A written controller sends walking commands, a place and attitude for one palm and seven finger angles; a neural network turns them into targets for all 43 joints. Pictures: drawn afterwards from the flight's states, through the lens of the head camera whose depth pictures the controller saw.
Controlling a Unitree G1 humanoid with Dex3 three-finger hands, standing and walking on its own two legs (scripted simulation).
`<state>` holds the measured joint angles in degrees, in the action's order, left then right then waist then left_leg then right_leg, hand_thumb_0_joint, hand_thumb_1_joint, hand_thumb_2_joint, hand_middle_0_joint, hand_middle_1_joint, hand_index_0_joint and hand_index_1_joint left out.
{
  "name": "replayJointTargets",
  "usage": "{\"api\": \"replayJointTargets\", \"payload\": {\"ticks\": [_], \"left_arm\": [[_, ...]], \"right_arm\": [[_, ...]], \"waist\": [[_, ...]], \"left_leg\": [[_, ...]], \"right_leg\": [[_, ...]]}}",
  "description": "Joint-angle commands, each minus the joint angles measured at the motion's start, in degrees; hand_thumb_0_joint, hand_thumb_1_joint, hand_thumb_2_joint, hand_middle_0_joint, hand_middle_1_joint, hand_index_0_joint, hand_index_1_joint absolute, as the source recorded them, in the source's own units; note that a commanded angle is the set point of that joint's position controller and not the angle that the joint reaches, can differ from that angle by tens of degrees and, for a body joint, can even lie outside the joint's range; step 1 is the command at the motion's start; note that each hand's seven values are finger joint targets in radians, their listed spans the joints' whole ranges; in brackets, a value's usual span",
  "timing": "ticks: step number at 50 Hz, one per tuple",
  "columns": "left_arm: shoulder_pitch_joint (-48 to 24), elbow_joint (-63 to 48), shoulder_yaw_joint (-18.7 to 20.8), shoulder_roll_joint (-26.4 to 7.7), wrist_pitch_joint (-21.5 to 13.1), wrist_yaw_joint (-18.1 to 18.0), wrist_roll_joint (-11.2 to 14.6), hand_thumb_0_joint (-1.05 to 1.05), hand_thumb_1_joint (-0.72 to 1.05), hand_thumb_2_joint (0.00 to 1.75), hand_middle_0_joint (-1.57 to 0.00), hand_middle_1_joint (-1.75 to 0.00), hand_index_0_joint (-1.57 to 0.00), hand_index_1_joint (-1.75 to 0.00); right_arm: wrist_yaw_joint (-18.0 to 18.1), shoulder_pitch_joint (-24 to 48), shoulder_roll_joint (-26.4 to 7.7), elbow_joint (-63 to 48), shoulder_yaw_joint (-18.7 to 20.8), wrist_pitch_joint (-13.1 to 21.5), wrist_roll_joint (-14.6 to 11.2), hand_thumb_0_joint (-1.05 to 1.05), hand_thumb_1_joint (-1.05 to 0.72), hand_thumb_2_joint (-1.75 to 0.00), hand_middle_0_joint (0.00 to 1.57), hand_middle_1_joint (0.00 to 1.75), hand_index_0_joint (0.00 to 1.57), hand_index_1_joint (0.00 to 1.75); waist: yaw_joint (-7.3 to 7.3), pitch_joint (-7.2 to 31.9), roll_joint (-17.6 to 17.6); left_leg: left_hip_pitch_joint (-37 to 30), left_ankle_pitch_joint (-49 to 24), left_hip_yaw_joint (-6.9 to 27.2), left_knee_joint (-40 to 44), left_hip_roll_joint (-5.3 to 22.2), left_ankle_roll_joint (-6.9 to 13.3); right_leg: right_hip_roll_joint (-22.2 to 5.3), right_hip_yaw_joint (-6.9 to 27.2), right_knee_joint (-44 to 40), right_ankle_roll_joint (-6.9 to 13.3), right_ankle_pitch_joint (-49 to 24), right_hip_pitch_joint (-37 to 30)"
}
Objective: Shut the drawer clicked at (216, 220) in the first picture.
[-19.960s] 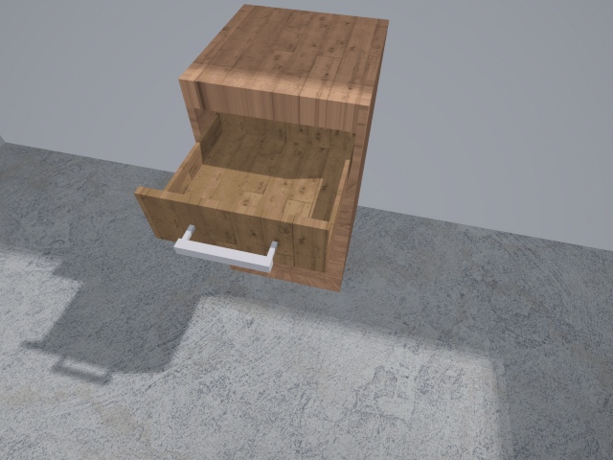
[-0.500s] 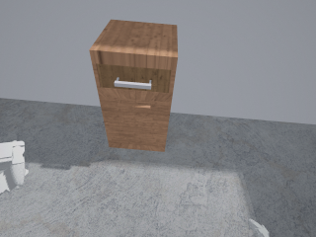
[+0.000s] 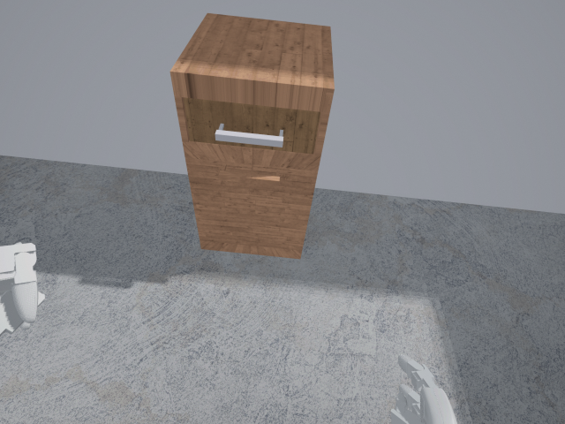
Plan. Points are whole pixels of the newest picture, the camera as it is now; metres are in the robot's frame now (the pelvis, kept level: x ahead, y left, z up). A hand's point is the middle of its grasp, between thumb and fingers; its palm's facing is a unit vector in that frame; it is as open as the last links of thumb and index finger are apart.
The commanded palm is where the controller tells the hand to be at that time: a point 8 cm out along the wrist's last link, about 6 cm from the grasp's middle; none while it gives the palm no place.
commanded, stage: stop stepping back and stand still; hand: left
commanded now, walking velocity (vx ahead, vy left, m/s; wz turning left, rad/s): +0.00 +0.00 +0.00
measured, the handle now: (250, 134) +0.88 +0.13 -0.12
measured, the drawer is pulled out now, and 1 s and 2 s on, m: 0.00 0.00 0.00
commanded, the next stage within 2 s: let the arm hang, fingers relaxed in 0.16 s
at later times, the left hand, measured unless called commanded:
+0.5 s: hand out of the picture +0.13 +0.18 -0.13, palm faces +0.00 -0.96 -0.28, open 3.0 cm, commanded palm none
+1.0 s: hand out of the picture -0.01 +0.16 -0.16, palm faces +0.01 -0.97 -0.23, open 6.8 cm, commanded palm none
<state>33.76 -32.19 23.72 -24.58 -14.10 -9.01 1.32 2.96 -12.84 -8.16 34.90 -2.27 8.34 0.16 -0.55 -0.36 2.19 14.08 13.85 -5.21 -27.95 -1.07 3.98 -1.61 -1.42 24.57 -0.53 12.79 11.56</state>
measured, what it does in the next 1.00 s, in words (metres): stands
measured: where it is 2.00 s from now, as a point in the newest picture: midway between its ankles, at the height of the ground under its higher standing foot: outside the picture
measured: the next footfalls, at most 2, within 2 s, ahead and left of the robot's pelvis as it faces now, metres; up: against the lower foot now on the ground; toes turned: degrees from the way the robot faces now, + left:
none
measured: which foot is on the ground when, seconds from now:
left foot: down 0.00-1.00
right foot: down 0.00-1.00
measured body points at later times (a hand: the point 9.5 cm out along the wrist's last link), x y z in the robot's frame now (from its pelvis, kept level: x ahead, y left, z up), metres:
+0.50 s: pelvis +0.01 -0.02 -0.01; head +0.02 -0.02 +0.44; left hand +0.13 +0.23 -0.11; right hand +0.13 -0.28 -0.13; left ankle +0.01 +0.07 -0.74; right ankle +0.00 -0.14 -0.74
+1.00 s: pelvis +0.00 -0.02 +0.01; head +0.02 -0.03 +0.45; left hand -0.01 +0.21 -0.15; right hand -0.01 -0.23 -0.16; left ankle +0.01 +0.07 -0.74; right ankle +0.00 -0.14 -0.74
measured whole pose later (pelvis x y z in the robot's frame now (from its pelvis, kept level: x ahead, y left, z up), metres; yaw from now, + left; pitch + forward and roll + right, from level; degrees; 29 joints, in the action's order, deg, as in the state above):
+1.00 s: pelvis +0.00 -0.02 +0.01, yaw +0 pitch -1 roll +0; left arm 17.2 63.9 -0.6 -9.4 0.3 -1.8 -0.7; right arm 1.3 -17.1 -7.9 63.2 0.4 -0.3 0.4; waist -0.5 -2.9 -2.0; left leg 10.2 11.6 -4.7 -23.0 -0.8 2.4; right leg -1.2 -1.8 23.5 -0.3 12.7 9.4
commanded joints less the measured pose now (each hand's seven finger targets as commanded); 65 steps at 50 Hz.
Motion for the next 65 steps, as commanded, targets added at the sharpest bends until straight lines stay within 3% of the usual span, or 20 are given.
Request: {"api": "replayJointTargets", "payload": {"ticks": [1,3,5,8,12,13,14,15,16,17,20,21,24,25,30,35,38,43,58,65], "left_arm": [[-0.79,-9.33,3.73,-6.68,-2.34,0.21,1.08,0.0,0.9,0.9,-1.4,-1.6,-1.4,-1.6],[0.2,-13.66,2.99,-6.48,-2.26,0.41,0.72,0.0,0.9,0.9,-1.4,-1.6,-1.4,-1.6],[2.1,-17.28,4.22,-7.68,-2.68,0.01,0.66,0.0,0.9,0.9,-1.4,-1.6,-1.4,-1.6],[3.66,-19.05,5.11,-8.19,-2.88,-0.58,0.68,0.0,0.9,0.9,-1.4,-1.6,-1.4,-1.6],[4.75,-13.78,5.44,-6.83,-3.04,-0.85,1.19,0.0,0.9,0.9,-1.4,-1.6,-1.4,-1.6],[-3.9,35.61,-17.65,0.38,6.84,7.96,-4.77,0.0,0.9,0.9,-1.4,-1.6,-1.4,-1.6],[-3.45,37.42,-16.42,2.1,11.45,8.5,-3.9,0.0,0.9,0.9,-1.36,-1.56,-1.36,-1.56],[-3.68,37.37,-17.26,3.49,12.62,8.63,-3.77,0.0,0.9,0.9,-1.32,-1.51,-1.32,-1.51],[-5.98,39.52,-17.88,4.31,12.64,8.69,-3.52,0.0,0.9,0.9,-1.28,-1.47,-1.28,-1.47],[-8.63,42.17,-18.19,3.65,12.56,8.69,-3.71,0.0,0.9,0.9,-1.24,-1.43,-1.24,-1.43],[-14.22,52.04,-18.71,2.23,13.06,8.45,-3.53,0.0,0.9,0.9,-1.12,-1.3,-1.12,-1.3],[-15.81,55.82,-19.03,1.93,13.35,8.34,-3.37,0.0,0.9,0.9,-1.08,-1.25,-1.08,-1.25],[-17.38,65.46,-20.39,2.2,14.01,8.0,-2.63,0.0,0.9,0.9,-0.96,-1.12,-0.96,-1.12],[-17.18,68.49,-20.84,2.45,14.08,7.91,-2.47,0.0,0.9,0.9,-0.92,-1.08,-0.92,-1.08],[-15.37,79.87,-21.78,4.83,13.94,7.77,-1.96,0.0,0.9,0.9,-0.72,-0.86,-0.72,-0.86],[-16.1,86.48,-22.6,5.48,13.64,7.83,-1.78,0.0,0.9,0.9,-0.52,-0.65,-0.52,-0.65],[-15.62,89.36,-22.9,6.36,13.56,7.6,-1.79,0.0,0.9,0.9,-0.4,-0.52,-0.4,-0.52],[-14.45,92.68,-23.14,7.7,13.65,7.22,-1.78,0.0,0.9,0.9,-0.2,-0.3,-0.2,-0.3],[-13.52,95.56,-22.71,10.88,13.33,6.66,-1.87,0.0,0.9,0.9,-0.2,-0.3,-0.2,-0.3],[-13.17,95.86,-22.61,11.49,13.13,6.66,-1.76,0.0,0.9,0.9,-0.2,-0.3,-0.2,-0.3]], "right_arm": [[1.09,5.19,-10.02,-8.08,4.04,1.65,0.33,0.0,-0.9,-0.9,0.2,0.3,0.2,0.3],[1.03,5.84,-10.15,-8.77,4.55,1.68,-0.23,0.0,-0.9,-0.9,0.2,0.3,0.2,0.3],[1.04,6.14,-9.9,-9.33,4.4,1.59,-0.08,0.0,-0.9,-0.9,0.2,0.3,0.2,0.3],[1.06,6.53,-9.53,-9.65,4.19,1.42,-0.22,0.0,-0.9,-0.9,0.2,0.3,0.2,0.3],[1.29,5.91,-9.5,-9.06,4.71,0.64,-0.43,0.0,-0.9,-0.9,0.2,0.3,0.2,0.3],[-3.76,6.84,-21.24,4.67,8.12,2.73,-0.81,0.0,-0.9,-0.9,0.2,0.3,0.2,0.3],[-3.97,1.69,-15.54,3.88,8.02,-1.12,-1.18,0.0,-0.9,-0.9,0.2,0.3,0.2,0.3],[-3.86,1.02,-14.63,3.13,7.46,-2.1,-1.06,0.0,-0.9,-0.9,0.2,0.3,0.2,0.3],[-3.76,1.11,-13.74,3.9,6.74,-2.94,-0.64,0.0,-0.9,-0.9,0.2,0.3,0.2,0.3],[-3.73,0.49,-12.99,3.54,6.15,-3.83,-0.27,0.0,-0.9,-0.9,0.2,0.3,0.2,0.3],[-3.1,0.89,-13.64,4.59,5.63,-5.47,0.71,0.0,-0.9,-0.9,0.2,0.3,0.2,0.3],[-2.93,1.48,-14.14,5.28,5.66,-5.97,0.97,0.0,-0.9,-0.9,0.2,0.3,0.2,0.3],[-2.91,2.44,-13.24,8.56,4.74,-6.75,1.36,0.0,-0.9,-0.9,0.2,0.3,0.2,0.3],[-2.84,2.5,-12.66,9.8,4.4,-6.85,1.33,0.0,-0.9,-0.9,0.2,0.3,0.2,0.3],[-2.21,-0.54,-10.01,15.33,3.76,-7.72,0.97,0.0,-0.9,-0.9,0.2,0.3,0.2,0.3],[-1.78,-4.08,-9.39,19.76,3.84,-7.86,0.5,0.0,-0.9,-0.9,0.2,0.3,0.2,0.3],[-1.58,-5.76,-8.69,22.05,3.86,-7.89,0.39,0.0,-0.9,-0.9,0.2,0.3,0.2,0.3],[-1.4,-7.63,-7.36,25.01,3.77,-8.01,0.38,0.0,-0.9,-0.9,0.2,0.3,0.2,0.3],[-1.01,-9.55,-3.53,28.93,3.81,-7.58,0.47,0.0,-0.9,-0.9,0.2,0.3,0.2,0.3],[-0.79,-10.29,-3.08,29.46,3.85,-7.46,0.56,0.0,-0.9,-0.9,0.2,0.3,0.2,0.3]], "waist": [[-0.76,2.59,-5.91],[0.02,5.35,-3.33],[0.39,7.29,-4.84],[0.44,6.56,-9.43],[-0.11,5.43,-7.87],[-2.39,2.34,-6.17],[-1.91,8.54,-3.91],[-1.94,7.7,-3.99],[-1.17,8.24,-0.6],[-0.93,8.15,5.53],[-0.72,5.77,16.01],[-0.57,4.29,15.12],[0.28,0.88,-2.37],[0.66,0.47,-6.27],[0.75,1.1,-12.49],[0.15,1.24,-4.81],[0.05,-0.44,-2.4],[0.04,-3.37,-1.38],[0.23,-6.01,-2.0],[0.11,-4.71,-3.13]], "left_leg": [[0.18,-4.02,10.14,10.55,8.76,-2.16],[-2.28,-6.23,10.33,10.76,9.39,-1.92],[-3.73,-10.51,9.82,9.51,8.84,-1.81],[-3.25,-13.19,8.21,7.41,7.86,-2.37],[-2.64,-11.48,7.61,5.99,6.96,-2.75],[0.76,-22.01,6.45,-6.07,6.99,-1.65],[-3.1,-19.78,5.86,-5.37,6.83,-2.83],[-3.14,-15.93,6.09,-4.87,7.18,-2.73],[-0.72,-11.14,7.95,-4.18,7.6,-1.65],[0.09,-11.6,8.15,-4.22,7.12,-1.24],[0.64,-11.29,7.83,-3.98,5.32,-0.83],[0.01,-11.92,7.88,-3.09,5.09,-0.82],[-0.42,-15.99,8.9,2.35,6.25,-0.75],[-0.45,-16.23,9.1,3.68,6.54,-0.68],[-1.37,-5.49,8.77,7.07,6.7,-0.92],[-4.08,-5.39,8.86,7.78,7.31,-1.01],[-4.91,-6.08,8.67,8.37,7.52,-0.87],[-4.61,-3.77,8.38,9.74,7.54,-0.9],[-3.7,-4.37,7.36,10.33,6.99,-1.25],[-4.69,-5.96,6.98,9.89,7.06,-1.35]], "right_leg": [[-1.8,2.52,-0.59,1.57,-7.2,-3.07],[-0.36,1.44,0.96,0.77,-7.83,-4.62],[-0.7,1.41,1.26,0.73,-10.15,-5.39],[-1.5,2.3,1.01,1.17,-12.61,-5.17],[-2.4,4.22,-1.09,1.85,-13.78,-4.69],[-7.57,1.59,6.98,2.6,-26.44,4.07],[-7.42,4.38,4.98,2.59,-23.35,3.55],[-7.07,3.5,4.81,2.17,-16.75,5.63],[-6.19,3.2,5.06,2.41,-9.71,6.19],[-5.89,3.51,4.66,2.52,-11.95,4.57],[-7.12,5.14,2.63,3.61,-17.84,2.21],[-7.16,5.24,2.27,3.72,-18.19,2.61],[-5.14,4.99,2.44,2.82,-11.44,2.07],[-4.38,4.86,1.77,2.5,-8.67,1.34],[-3.7,4.54,-3.34,2.81,-1.7,-1.14],[-3.93,3.99,-5.21,2.98,-2.43,-0.94],[-4.03,3.96,-5.81,3.04,-2.4,0.18],[-3.78,3.91,-6.26,2.92,-0.34,1.72],[-3.65,3.98,-6.27,2.82,-0.78,2.14],[-3.61,4.31,-6.22,3.01,-2.43,1.35]]}}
